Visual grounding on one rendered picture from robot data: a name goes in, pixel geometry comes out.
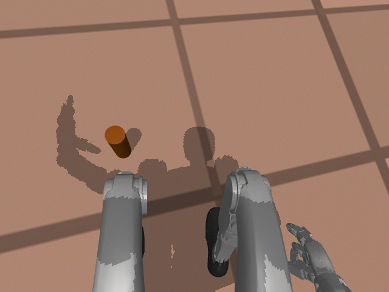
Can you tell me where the right robot foot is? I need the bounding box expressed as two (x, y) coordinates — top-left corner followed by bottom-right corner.
(205, 207), (229, 277)

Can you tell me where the right robot hand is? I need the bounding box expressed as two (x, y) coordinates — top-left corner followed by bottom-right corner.
(286, 223), (336, 283)

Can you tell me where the can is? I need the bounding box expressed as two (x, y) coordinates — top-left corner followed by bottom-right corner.
(105, 125), (131, 158)

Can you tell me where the right robot arm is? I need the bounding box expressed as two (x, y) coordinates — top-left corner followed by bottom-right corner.
(314, 273), (352, 292)

